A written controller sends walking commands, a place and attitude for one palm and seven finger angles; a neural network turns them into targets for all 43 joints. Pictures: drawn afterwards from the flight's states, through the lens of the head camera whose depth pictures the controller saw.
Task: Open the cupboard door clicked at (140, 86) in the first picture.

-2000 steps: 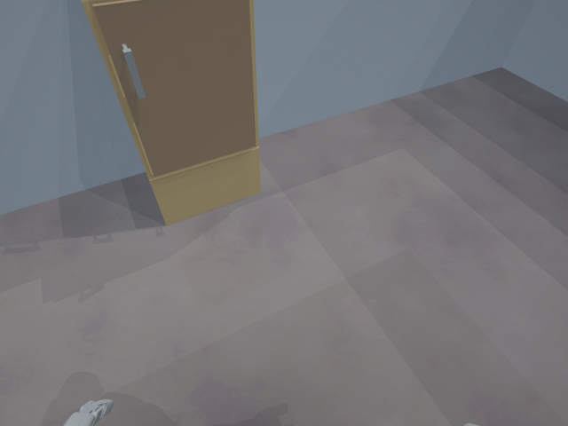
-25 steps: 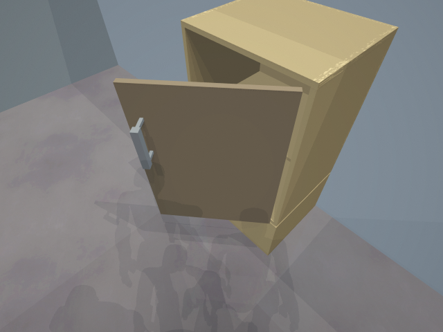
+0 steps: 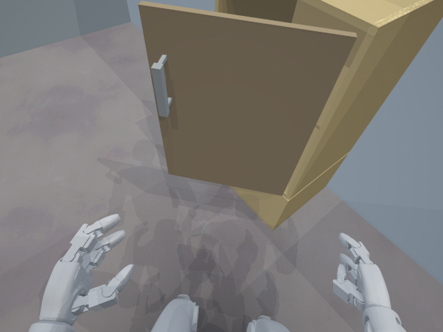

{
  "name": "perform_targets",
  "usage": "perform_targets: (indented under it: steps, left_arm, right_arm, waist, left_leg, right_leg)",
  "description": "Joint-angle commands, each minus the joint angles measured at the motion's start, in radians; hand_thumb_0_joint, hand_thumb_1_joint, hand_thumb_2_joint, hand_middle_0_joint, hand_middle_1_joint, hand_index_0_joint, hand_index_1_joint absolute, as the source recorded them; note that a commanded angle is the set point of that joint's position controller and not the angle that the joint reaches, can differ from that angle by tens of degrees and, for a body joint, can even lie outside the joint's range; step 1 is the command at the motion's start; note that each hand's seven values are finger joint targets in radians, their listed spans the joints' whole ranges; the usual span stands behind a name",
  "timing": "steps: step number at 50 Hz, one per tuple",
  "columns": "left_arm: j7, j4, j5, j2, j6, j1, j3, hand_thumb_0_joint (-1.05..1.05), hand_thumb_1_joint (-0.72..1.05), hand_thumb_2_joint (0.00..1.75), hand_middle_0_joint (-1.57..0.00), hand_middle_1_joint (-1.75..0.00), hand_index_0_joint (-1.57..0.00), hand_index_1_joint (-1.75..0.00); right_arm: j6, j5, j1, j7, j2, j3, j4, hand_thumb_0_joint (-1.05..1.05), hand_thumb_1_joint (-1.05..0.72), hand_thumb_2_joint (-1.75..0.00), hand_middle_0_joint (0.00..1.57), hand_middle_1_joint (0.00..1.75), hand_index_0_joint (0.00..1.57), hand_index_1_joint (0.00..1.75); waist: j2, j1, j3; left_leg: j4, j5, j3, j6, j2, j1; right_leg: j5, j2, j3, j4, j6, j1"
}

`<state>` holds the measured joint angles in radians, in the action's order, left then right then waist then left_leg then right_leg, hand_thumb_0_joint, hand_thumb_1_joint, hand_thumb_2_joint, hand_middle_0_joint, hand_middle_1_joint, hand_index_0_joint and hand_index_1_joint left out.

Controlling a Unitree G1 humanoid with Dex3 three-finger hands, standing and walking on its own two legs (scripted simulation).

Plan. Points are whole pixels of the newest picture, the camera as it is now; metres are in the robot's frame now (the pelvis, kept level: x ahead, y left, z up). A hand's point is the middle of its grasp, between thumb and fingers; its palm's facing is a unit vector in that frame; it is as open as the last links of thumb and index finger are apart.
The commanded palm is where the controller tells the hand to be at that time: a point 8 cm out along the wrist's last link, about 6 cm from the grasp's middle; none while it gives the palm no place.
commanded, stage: raise the hand with hooked fingers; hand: left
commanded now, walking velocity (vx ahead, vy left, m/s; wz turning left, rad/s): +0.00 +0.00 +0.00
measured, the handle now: (163, 86) +0.62 +0.21 +0.06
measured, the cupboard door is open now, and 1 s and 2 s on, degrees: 40 40 40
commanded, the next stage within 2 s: move the hooked fingers beside the handle in 1.54 s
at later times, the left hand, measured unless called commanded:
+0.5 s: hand (88, 235) +0.25 +0.25 +0.04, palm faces -0.07 -0.99 -0.09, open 12.4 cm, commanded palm +0.23 +0.30 +0.06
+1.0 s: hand (61, 199) +0.29 +0.30 +0.08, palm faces -0.04 -1.00 -0.08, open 13.9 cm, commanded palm +0.27 +0.35 +0.08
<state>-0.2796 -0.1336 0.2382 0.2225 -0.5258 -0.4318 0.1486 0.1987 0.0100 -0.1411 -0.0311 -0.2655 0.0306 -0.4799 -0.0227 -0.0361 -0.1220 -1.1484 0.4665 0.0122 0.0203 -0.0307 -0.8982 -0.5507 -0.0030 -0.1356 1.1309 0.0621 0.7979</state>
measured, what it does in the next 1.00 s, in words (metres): stands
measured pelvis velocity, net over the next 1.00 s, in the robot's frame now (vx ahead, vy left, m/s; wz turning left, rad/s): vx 0.01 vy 0.03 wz -0.01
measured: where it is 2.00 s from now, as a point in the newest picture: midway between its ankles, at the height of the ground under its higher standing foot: outside the picture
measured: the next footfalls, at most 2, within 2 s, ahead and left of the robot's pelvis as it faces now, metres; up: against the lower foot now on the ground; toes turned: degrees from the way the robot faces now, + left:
none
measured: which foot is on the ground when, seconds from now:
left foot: down 0.00-1.00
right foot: down 0.00-1.00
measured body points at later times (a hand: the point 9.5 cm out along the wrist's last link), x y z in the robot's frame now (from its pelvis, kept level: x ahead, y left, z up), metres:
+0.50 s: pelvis -0.01 +0.04 +0.01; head +0.07 +0.06 +0.45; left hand +0.24 +0.30 +0.05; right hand +0.14 -0.22 -0.07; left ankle +0.05 +0.11 -0.65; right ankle +0.01 -0.08 -0.65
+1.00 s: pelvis +0.01 +0.03 +0.02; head +0.08 +0.05 +0.47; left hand +0.29 +0.35 +0.08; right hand +0.17 -0.21 -0.05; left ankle +0.05 +0.11 -0.65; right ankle +0.01 -0.08 -0.65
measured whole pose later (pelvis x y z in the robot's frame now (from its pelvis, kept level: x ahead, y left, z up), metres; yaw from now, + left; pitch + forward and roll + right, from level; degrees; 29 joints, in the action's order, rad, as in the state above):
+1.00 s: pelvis +0.01 +0.03 +0.02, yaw -1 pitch +13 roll -4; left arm -0.52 -0.34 0.34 0.43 -0.33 -0.04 0.40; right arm 0.21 0.03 -0.25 -0.07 -0.27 -0.06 -0.56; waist 0.02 0.01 -0.09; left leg -1.03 0.43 0.02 0.06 -0.02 -0.83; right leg -0.47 -0.01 -0.12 0.96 0.02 0.71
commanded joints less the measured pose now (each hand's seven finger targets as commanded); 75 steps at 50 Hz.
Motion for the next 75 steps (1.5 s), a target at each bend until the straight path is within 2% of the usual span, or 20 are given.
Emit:
perform_targets:
  steps: [1,4,5,7,10,12,16,20,21,26,30,35,40,43,45,52,56,60,67,75]
  left_arm:
    - [-0.053,0.367,0.02,0.102,-0.124,0.385,-0.062,0.0,0.22,0.61,-0.25,-0.74,-0.25,-0.74]
    - [-0.107,0.212,0.013,0.131,-0.005,0.304,-0.038,0.0,0.15,0.58,-0.25,-0.78,-0.25,-0.78]
    - [-0.121,0.117,0.016,0.155,0.061,0.251,0.003,0.0,0.13,0.57,-0.25,-0.8,-0.25,-0.8]
    - [-0.126,0.165,0.038,0.185,0.157,0.218,0.059,0.0,0.08,0.55,-0.26,-0.82,-0.26,-0.82]
    - [-0.076,0.237,0.083,0.222,0.243,0.154,0.174,0.0,0.01,0.52,-0.26,-0.87,-0.26,-0.87]
    - [-0.021,0.323,0.093,0.205,0.224,0.164,0.186,0.0,-0.03,0.5,-0.27,-0.9,-0.27,-0.9]
    - [0.049,0.317,0.045,0.188,0.112,0.254,0.136,0.0,-0.13,0.46,-0.27,-0.96,-0.27,-0.96]
    - [-0.014,0.192,0.015,0.174,0.062,0.319,0.065,0.0,-0.22,0.42,-0.28,-1.02,-0.28,-1.02]
    - [-0.041,0.19,0.022,0.183,0.064,0.339,0.067,0.0,-0.24,0.41,-0.28,-1.03,-0.28,-1.03]
    - [-0.102,0.252,0.077,0.287,0.124,0.324,0.184,0.0,-0.36,0.36,-0.29,-1.11,-0.29,-1.11]
    - [-0.067,0.236,0.091,0.328,0.131,0.317,0.262,0.0,-0.45,0.32,-0.3,-1.17,-0.3,-1.17]
    - [-0.091,0.103,0.083,0.295,0.133,0.385,0.233,0.0,-0.5,0.3,-0.3,-1.2,-0.3,-1.2]
    - [-0.192,0.028,0.095,0.347,0.17,0.475,0.246,0.0,-0.5,0.3,-0.3,-1.2,-0.3,-1.2]
    - [-0.224,0.054,0.125,0.414,0.157,0.518,0.318,0.0,-0.5,0.3,-0.3,-1.2,-0.3,-1.2]
    - [-0.232,0.036,0.139,0.464,0.143,0.548,0.366,0.0,-0.5,0.3,-0.3,-1.2,-0.3,-1.2]
    - [-0.289,-0.132,0.149,0.483,0.152,0.603,0.387,0.0,-0.5,0.3,-0.3,-1.2,-0.3,-1.2]
    - [-0.344,-0.155,0.164,0.426,0.183,0.569,0.329,0.0,-0.5,0.3,-0.3,-1.2,-0.3,-1.2]
    - [-0.321,-0.096,0.163,0.505,0.154,0.574,0.394,0.0,-0.5,0.3,-0.3,-1.2,-0.3,-1.2]
    - [-0.276,-0.083,0.165,0.488,0.097,0.595,0.406,0.0,-0.5,0.3,-0.3,-1.2,-0.3,-1.2]
    - [-0.308,-0.109,0.164,0.479,0.135,0.595,0.376,0.0,-0.5,0.3,-0.3,-1.2,-0.3,-1.2]
  right_arm:
    - [0.073,0.001,-0.038,-0.029,-0.12,0.008,0.067,0.0,-0.9,-0.9,0.2,0.3,0.2,0.3]
    - [0.077,0.018,-0.045,-0.044,-0.134,0.003,0.066,0.0,-0.9,-0.9,0.2,0.3,0.2,0.3]
    - [0.067,0.023,-0.04,-0.045,-0.137,0.003,0.063,0.0,-0.9,-0.9,0.2,0.3,0.2,0.3]
    - [0.05,0.035,-0.011,-0.045,-0.135,0.002,0.104,0.0,-0.9,-0.9,0.2,0.3,0.2,0.3]
    - [0.03,0.032,0.015,-0.047,-0.11,0.0,0.136,0.0,-0.9,-0.9,0.2,0.3,0.2,0.3]
    - [0.029,0.028,0.001,-0.044,-0.089,-0.002,0.133,0.0,-0.9,-0.9,0.2,0.3,0.2,0.3]
    - [0.04,0.011,-0.027,-0.038,-0.097,-0.007,0.092,0.0,-0.9,-0.9,0.2,0.3,0.2,0.3]
    - [0.054,0.012,-0.061,-0.035,-0.139,-0.006,0.071,0.0,-0.9,-0.9,0.2,0.3,0.2,0.3]
    - [0.058,0.017,-0.068,-0.037,-0.148,-0.002,0.071,0.0,-0.9,-0.9,0.2,0.3,0.2,0.3]
    - [0.075,0.031,-0.092,-0.047,-0.167,0.007,0.088,0.0,-0.9,-0.9,0.2,0.3,0.2,0.3]
    - [0.068,0.024,-0.097,-0.048,-0.155,0.005,0.073,0.0,-0.9,-0.9,0.2,0.3,0.2,0.3]
    - [0.054,0.021,-0.102,-0.04,-0.159,-0.004,0.067,0.0,-0.9,-0.9,0.2,0.3,0.2,0.3]
    - [0.054,0.03,-0.113,-0.047,-0.178,-0.005,0.07,0.0,-0.9,-0.9,0.2,0.3,0.2,0.3]
    - [0.06,0.029,-0.118,-0.05,-0.176,-0.005,0.066,0.0,-0.9,-0.9,0.2,0.3,0.2,0.3]
    - [0.064,0.022,-0.12,-0.051,-0.177,-0.009,0.056,0.0,-0.9,-0.9,0.2,0.3,0.2,0.3]
    - [0.056,0.029,-0.13,-0.048,-0.184,-0.01,0.036,0.0,-0.9,-0.9,0.2,0.3,0.2,0.3]
    - [0.062,0.036,-0.133,-0.038,-0.186,-0.005,0.055,0.0,-0.9,-0.9,0.2,0.3,0.2,0.3]
    - [0.067,0.025,-0.145,-0.026,-0.19,0.003,0.062,0.0,-0.9,-0.9,0.2,0.3,0.2,0.3]
    - [0.062,0.028,-0.137,-0.026,-0.176,-0.003,0.062,0.0,-0.9,-0.9,0.2,0.3,0.2,0.3]
    - [0.062,0.032,-0.138,-0.035,-0.183,-0.005,0.063,0.0,-0.9,-0.9,0.2,0.3,0.2,0.3]
  waist:
    - [0.123,0.131,-0.169]
    - [0.057,0.111,-0.178]
    - [0.05,0.086,-0.166]
    - [0.063,0.035,-0.241]
    - [0.052,-0.03,-0.336]
    - [0.074,-0.023,-0.335]
    - [0.074,0.038,-0.18]
    - [0.106,0.084,-0.109]
    - [0.112,0.088,-0.133]
    - [0.157,0.042,-0.289]
    - [0.164,0.027,-0.251]
    - [0.155,0.057,-0.15]
    - [0.136,0.067,-0.204]
    - [0.132,0.054,-0.286]
    - [0.14,0.046,-0.284]
    - [0.13,0.056,-0.228]
    - [0.115,0.053,-0.253]
    - [0.116,0.043,-0.271]
    - [0.174,0.045,-0.24]
    - [0.121,0.06,-0.221]
  left_leg:
    - [0.109,-0.096,-0.081,0.023,0.0,0.197]
    - [0.135,-0.028,-0.089,0.02,0.005,0.145]
    - [0.15,-0.023,-0.092,0.018,0.009,0.136]
    - [0.203,-0.027,-0.086,0.013,0.021,0.169]
    - [0.259,-0.128,-0.094,0.006,0.021,0.243]
    - [0.27,-0.163,-0.092,0.001,0.014,0.279]
    - [0.272,-0.091,-0.115,-0.004,-0.001,0.242]
    - [0.279,0.048,-0.144,-0.005,-0.003,0.211]
    - [0.287,0.065,-0.148,-0.006,-0.005,0.234]
    - [0.328,-0.094,-0.169,-0.026,-0.008,0.386]
    - [0.329,-0.223,-0.162,-0.04,-0.012,0.407]
    - [0.32,-0.198,-0.137,-0.029,-0.004,0.345]
    - [0.307,-0.221,-0.122,-0.017,0.0,0.371]
    - [0.295,-0.303,-0.112,-0.012,0.004,0.418]
    - [0.284,-0.332,-0.11,-0.015,0.006,0.41]
    - [0.291,-0.295,-0.092,-0.004,0.008,0.363]
    - [0.282,-0.308,-0.073,0.008,0.015,0.355]
    - [0.268,-0.332,-0.076,0.01,0.013,0.352]
    - [0.285,-0.248,-0.068,0.007,0.013,0.34]
    - [0.277,-0.238,-0.066,0.016,0.012,0.317]
  right_leg:
    - [0.086,-0.025,0.138,-0.197,-0.032,0.088]
    - [0.026,-0.027,0.129,-0.218,-0.039,0.067]
    - [0.025,-0.031,0.121,-0.223,-0.036,0.055]
    - [0.027,-0.019,0.11,-0.24,-0.04,-0.022]
    - [0.125,-0.026,0.071,-0.227,-0.033,-0.13]
    - [0.152,-0.024,0.064,-0.232,-0.034,-0.127]
    - [0.094,-0.027,0.048,-0.209,-0.029,0.004]
    - [0.031,-0.025,0.05,-0.192,-0.029,0.091]
    - [0.024,-0.024,0.053,-0.201,-0.032,0.09]
    - [0.127,-0.027,0.049,-0.221,-0.029,-0.012]
    - [0.183,-0.035,0.039,-0.225,-0.025,-0.035]
    - [0.181,-0.035,0.039,-0.244,-0.025,-0.021]
    - [0.203,-0.039,0.052,-0.269,-0.026,-0.054]
    - [0.255,-0.039,0.06,-0.277,-0.027,-0.099]
    - [0.275,-0.044,0.062,-0.269,-0.021,-0.106]
    - [0.266,-0.038,0.069,-0.287,-0.023,-0.106]
    - [0.299,-0.034,0.083,-0.301,-0.025,-0.136]
    - [0.309,-0.039,0.091,-0.289,-0.022,-0.136]
    - [0.228,-0.034,0.096,-0.291,-0.024,-0.119]
    - [0.236,-0.036,0.106,-0.305,-0.028,-0.12]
